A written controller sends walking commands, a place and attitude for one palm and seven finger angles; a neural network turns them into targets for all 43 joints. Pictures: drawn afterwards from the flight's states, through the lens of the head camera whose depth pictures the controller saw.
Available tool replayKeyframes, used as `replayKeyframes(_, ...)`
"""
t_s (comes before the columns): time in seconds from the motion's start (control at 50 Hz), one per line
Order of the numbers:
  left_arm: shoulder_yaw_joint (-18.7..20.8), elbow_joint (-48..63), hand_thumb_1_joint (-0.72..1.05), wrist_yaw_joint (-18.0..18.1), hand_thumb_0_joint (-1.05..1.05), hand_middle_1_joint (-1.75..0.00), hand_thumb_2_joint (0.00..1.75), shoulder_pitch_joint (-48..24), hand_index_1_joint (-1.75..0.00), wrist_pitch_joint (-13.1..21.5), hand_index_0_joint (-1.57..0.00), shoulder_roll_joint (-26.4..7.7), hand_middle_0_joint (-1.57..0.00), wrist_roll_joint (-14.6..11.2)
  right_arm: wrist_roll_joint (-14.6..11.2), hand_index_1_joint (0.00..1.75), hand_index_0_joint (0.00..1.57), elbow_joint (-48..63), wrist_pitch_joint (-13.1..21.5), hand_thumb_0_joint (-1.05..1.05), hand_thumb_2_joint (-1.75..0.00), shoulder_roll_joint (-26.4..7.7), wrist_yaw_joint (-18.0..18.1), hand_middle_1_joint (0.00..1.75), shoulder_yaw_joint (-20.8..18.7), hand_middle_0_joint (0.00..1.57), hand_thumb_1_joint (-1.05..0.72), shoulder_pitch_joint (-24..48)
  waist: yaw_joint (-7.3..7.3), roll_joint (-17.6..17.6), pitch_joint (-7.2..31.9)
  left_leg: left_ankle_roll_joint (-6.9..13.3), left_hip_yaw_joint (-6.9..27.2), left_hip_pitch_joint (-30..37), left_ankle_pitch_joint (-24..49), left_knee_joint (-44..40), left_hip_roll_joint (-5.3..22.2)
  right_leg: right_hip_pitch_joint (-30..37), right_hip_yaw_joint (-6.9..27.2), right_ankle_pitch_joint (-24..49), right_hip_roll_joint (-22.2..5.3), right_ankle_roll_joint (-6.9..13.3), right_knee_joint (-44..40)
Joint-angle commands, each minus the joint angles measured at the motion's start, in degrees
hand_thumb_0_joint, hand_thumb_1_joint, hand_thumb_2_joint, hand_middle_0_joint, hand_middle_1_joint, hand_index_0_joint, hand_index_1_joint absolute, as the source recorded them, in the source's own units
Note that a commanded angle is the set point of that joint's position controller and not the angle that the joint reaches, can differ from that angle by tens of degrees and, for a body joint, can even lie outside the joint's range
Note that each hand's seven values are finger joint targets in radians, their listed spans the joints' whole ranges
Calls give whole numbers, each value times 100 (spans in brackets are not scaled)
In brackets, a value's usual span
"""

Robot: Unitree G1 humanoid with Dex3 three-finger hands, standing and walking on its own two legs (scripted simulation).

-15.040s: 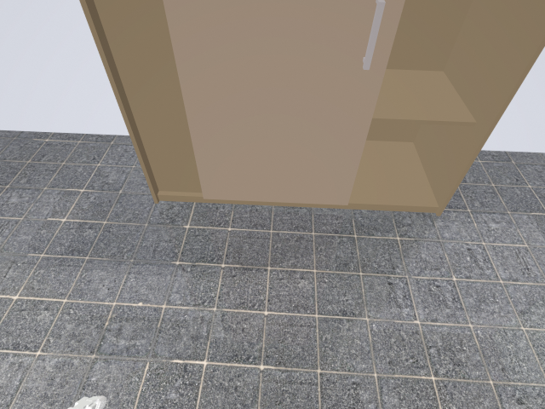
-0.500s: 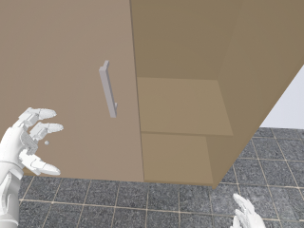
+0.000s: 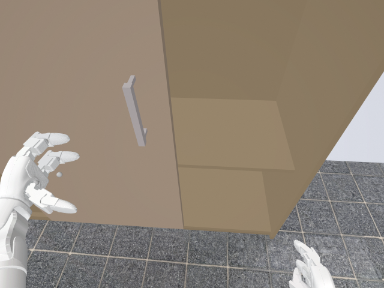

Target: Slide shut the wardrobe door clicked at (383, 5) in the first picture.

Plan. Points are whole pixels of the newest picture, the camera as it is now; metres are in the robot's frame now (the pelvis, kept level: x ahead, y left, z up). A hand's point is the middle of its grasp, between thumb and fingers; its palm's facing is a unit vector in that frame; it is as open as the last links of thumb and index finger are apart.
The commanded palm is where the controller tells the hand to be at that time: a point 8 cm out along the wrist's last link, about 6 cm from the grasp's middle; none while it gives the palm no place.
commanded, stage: move the hooked fingers beside the handle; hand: left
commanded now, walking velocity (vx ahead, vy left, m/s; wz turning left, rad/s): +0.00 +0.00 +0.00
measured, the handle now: (137, 113) +0.50 +0.19 +0.09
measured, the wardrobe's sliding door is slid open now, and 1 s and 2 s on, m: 0.45 0.45 0.45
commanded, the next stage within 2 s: none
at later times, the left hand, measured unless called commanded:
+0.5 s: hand (85, 152) +0.35 +0.26 +0.11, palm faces +0.04 -1.00 -0.03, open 14.0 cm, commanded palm +0.32 +0.30 +0.11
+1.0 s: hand (99, 139) +0.39 +0.25 +0.10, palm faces +0.05 -1.00 -0.02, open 14.0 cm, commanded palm +0.37 +0.29 +0.10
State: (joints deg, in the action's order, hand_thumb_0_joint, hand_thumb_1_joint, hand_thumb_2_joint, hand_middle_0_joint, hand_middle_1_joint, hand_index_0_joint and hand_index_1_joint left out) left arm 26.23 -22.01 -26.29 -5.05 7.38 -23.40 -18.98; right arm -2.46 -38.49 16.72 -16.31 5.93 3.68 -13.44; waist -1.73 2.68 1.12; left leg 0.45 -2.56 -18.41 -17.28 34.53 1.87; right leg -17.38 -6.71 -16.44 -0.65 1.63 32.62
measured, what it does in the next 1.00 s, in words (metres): stands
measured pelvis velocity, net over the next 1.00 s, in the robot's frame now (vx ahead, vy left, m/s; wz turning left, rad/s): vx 0.01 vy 0.01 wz -0.02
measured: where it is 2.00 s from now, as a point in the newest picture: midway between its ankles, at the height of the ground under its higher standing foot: outside the picture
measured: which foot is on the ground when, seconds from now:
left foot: down 0.00-1.00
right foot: down 0.00-1.00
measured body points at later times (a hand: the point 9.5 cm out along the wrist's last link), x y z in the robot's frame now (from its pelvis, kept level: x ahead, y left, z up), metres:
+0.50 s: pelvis +0.00 +0.00 +0.00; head +0.02 -0.01 +0.45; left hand +0.34 +0.31 +0.11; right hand +0.12 -0.25 -0.10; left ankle +0.01 +0.11 -0.73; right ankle +0.01 -0.10 -0.73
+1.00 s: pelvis +0.01 +0.01 +0.00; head +0.04 +0.01 +0.45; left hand +0.38 +0.30 +0.11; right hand +0.12 -0.24 -0.10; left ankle +0.01 +0.11 -0.73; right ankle +0.01 -0.10 -0.73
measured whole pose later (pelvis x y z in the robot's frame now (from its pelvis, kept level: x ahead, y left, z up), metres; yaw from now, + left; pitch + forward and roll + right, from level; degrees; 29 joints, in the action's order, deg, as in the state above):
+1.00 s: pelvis +0.01 +0.01 +0.00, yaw -1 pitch +6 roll -1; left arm 22.2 -39.1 -19.5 -23.8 10.9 -22.9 -12.7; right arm -1.7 -37.6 10.4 -16.1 4.0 2.8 -17.3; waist 1.6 1.7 2.1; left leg 1.4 -4.0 -23.5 -18.5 36.1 1.5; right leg -23.0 -5.0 -17.0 -1.1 0.7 34.2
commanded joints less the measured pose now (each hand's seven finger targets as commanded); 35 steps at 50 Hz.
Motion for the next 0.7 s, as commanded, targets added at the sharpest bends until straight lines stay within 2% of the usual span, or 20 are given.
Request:
replayKeyframes(0.0, 397, 1087, -50, -52, 0, -120, 30, -1949, -120, 466, -30, -1669, -30, -104, -48, 30, 20, 796, 298, 0, -90, -736, 90, 30, -334, 20, -90, 329, 165, 164, 1195, 161, 309, 449, 876, -427, -177, 244, 472, 989, 58, -90, -489)
replayKeyframes(0.02, 271, 1024, -50, -65, 0, -120, 30, -2020, -120, 473, -30, -1565, -30, -87, -45, 30, 20, 802, 298, 0, -90, -731, 92, 30, -324, 20, -90, 337, 172, 212, 1177, 156, 311, 450, 844, -445, -183, 186, 458, 959, 60, -87, -476)
replayKeyframes(0.06, 249, 707, -50, -56, 0, -120, 30, -2208, -120, 455, -30, -1581, -30, -88, -52, 30, 20, 755, 271, 0, -90, -756, 93, 30, -323, 20, -90, 294, 244, -15, 1000, 167, 316, 296, 701, -420, -175, 70, 500, 827, 54, -106, -515)
replayKeyframes(0.1, 444, 493, -50, -39, 0, -120, 30, -2075, -120, 437, -30, -1781, -30, -61, -42, 30, 20, 780, 248, 0, -90, -778, 82, 30, -335, 20, -90, 260, 141, 65, 1079, 157, 315, 195, 718, -421, -180, 134, 513, 811, 28, -89, -476)
replayKeyframes(0.12, 434, 448, -50, -37, 0, -120, 30, -2214, -120, 446, -30, -1794, -30, -47, -40, 30, 20, 785, 231, 0, -90, -777, 74, 30, -335, 20, -90, 247, 187, -55, 1106, 165, 303, 196, 762, -403, -178, 136, 516, 888, 23, -107, -464)
replayKeyframes(0.14, 533, 503, -50, -17, 0, -120, 30, -2168, -120, 488, -30, -1906, -30, -24, -33, 30, 20, 790, 219, 0, -90, -774, 53, 30, -352, 20, -90, 219, 101, 60, 1301, 160, 269, 204, 868, -366, -178, 300, 556, 976, 16, -96, -437)
replayKeyframes(0.16, 479, 573, -50, -12, 0, -120, 30, -2187, -120, 502, -30, -1857, -30, -6, -32, 30, 20, 855, 217, 0, -90, -753, 33, 30, -341, 20, -90, 232, 106, 189, 1393, 167, 263, 225, 909, -367, -195, 328, 561, 1051, 6, -93, -406)
replayKeyframes(0.22, 527, 436, -50, 24, 0, -120, 30, -2253, -120, 539, -30, -1886, -30, 5, -30, 30, 20, 862, 173, 0, -90, -763, 13, 30, -358, 20, -90, 137, 123, 147, 1392, 157, 258, 208, 1047, -366, -179, 297, 505, 1237, 32, -91, -341)
replayKeyframes(0.26, 528, 283, -50, 47, 0, -120, 30, -2209, -120, 521, -30, -1864, -30, 3, -22, 30, 20, 862, 139, 0, -90, -780, -2, 30, -374, 20, -90, 86, 153, -87, 1312, 177, 234, 103, 1002, -326, -172, 243, 527, 1233, 41, -114, -350)
replayKeyframes(0.3, 319, 274, -50, 45, 0, -120, 30, -2588, -120, 542, -30, -1734, -30, 37, -43, 30, 20, 850, 115, 0, -90, -777, 1, 30, -362, 20, -90, 75, 225, 173, 1187, 157, 257, 113, 836, -366, -174, 63, 511, 1029, 43, -94, -364)
replayKeyframes(0.36, 240, 303, -50, 134, 0, -120, 30, -2897, -120, 578, -30, -1771, -30, 135, -33, 30, 20, 836, 90, 0, -90, -794, 9, 30, -390, 20, -90, -18, 268, 220, 1401, 167, 292, 228, 798, -365, -165, 37, 498, 911, 55, -79, -357)
replayKeyframes(0.38, 39, 367, -50, 159, 0, -120, 30, -3016, -120, 594, -30, -1576, -30, 152, -43, 30, 20, 852, 87, 0, -90, -766, 3, 30, -384, 20, -90, -21, 310, 343, 1435, 162, 299, 328, 773, -381, -167, -49, 481, 871, 66, -75, -360)
replayKeyframes(0.44, 204, 131, -50, 287, 0, -120, 30, -2992, -120, 612, -30, -1722, -30, 179, -11, 30, 20, 770, 36, 0, -90, -808, -1, 30, -402, 20, -90, -132, 288, -40, 1481, 173, 304, 261, 890, -350, -138, 25, 481, 1015, 83, -83, -349)
replayKeyframes(0.5, 136, 100, -50, 390, 0, -120, 30, -3069, -120, 623, -30, -1615, -30, 247, -8, 30, 20, 804, -3, 0, -90, -776, -40, 30, -406, 20, -90, -155, 267, 132, 1574, 149, 313, 331, 1053, -377, -148, 52, 452, 1193, 74, -68, -274)
replayKeyframes(0.54, 322, -66, -50, 469, 0, -120, 30, -2924, -120, 602, -30, -1829, -30, 305, 11, 30, 20, 782, -67, 0, -90, -806, -58, 30, -406, 20, -90, -215, 215, -29, 1545, 151, 311, 219, 1135, -383, -126, 131, 437, 1260, 85, -60, -261)
replayKeyframes(0.58, 110, 7, -50, 485, 0, -120, 30, -3030, -120, 612, -30, -1563, -30, 314, 4, 30, 20, 845, -102, 0, -90, -766, -83, 30, -409, 20, -90, -209, 240, 101, 1566, 139, 301, 300, 1317, -389, -123, 93, 431, 1441, 83, -63, -220)
replayKeyframes(0.6, 155, 16, -50, 505, 0, -120, 30, -3140, -120, 611, -30, -1636, -30, 322, 9, 30, 20, 836, -124, 0, -90, -779, -86, 30, -404, 20, -90, -228, 255, 165, 1571, 136, 297, 302, 1307, -382, -127, 70, 437, 1441, 79, -61, -221)
replayKeyframes(0.62, 206, -124, -50, 526, 0, -120, 30, -3187, -120, 610, -30, -1689, -30, 338, 12, 30, 20, 815, -149, 0, -90, -785, -85, 30, -407, 20, -90, -258, 273, 29, 1502, 128, 312, 255, 1276, -387, -117, 61, 418, 1414, 89, -61, -216)
replayKeyframes(0.66, 234, -21, -50, 540, 0, -120, 30, -3196, -120, 663, -30, -1726, -30, 378, 26, 30, 20, 847, -176, 0, -90, -777, -104, 30, -428, 20, -90, -289, 234, 157, 1693, 130, 300, 327, 1442, -355, -120, 143, 435, 1530, 97, -47, -182)
replayKeyframes(0.68, 7, 103, -50, 531, 0, -120, 30, -3293, -120, 693, -30, -1486, -30, 378, 19, 30, 20, 865, -182, 0, -90, -739, -117, 30, -421, 20, -90, -273, 275, 294, 1741, 116, 290, 443, 1505, -351, -122, 107, 427, 1560, 100, -47, -180)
